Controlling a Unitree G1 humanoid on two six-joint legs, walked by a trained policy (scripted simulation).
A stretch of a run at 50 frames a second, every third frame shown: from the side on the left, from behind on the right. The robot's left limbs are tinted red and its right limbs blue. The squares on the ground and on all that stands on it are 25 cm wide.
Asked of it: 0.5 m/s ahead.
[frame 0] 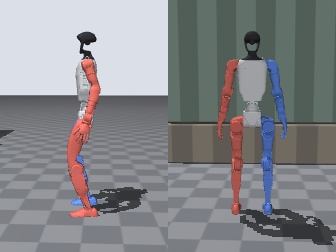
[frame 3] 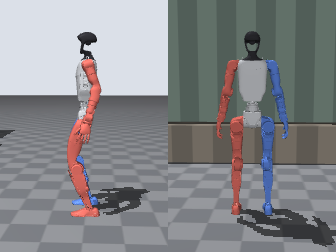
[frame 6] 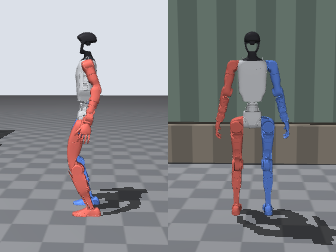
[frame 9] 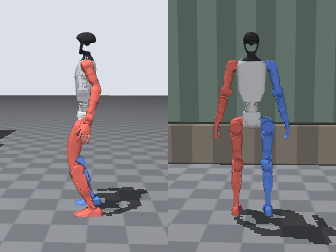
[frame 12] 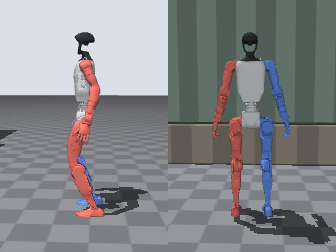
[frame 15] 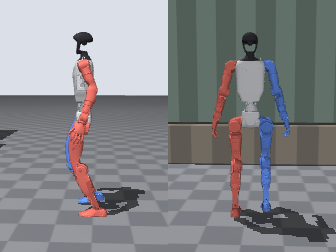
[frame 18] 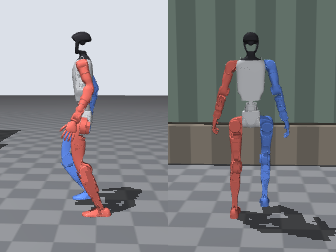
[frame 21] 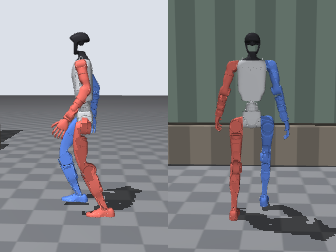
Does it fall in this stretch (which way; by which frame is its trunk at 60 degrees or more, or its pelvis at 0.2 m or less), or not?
no
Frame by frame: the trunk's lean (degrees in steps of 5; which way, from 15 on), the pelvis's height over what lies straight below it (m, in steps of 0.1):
0: 0, 0.8
3: 0, 0.8
6: 0, 0.8
9: 0, 0.8
12: 0, 0.8
15: 0, 0.8
18: 0, 0.8
21: 5, 0.8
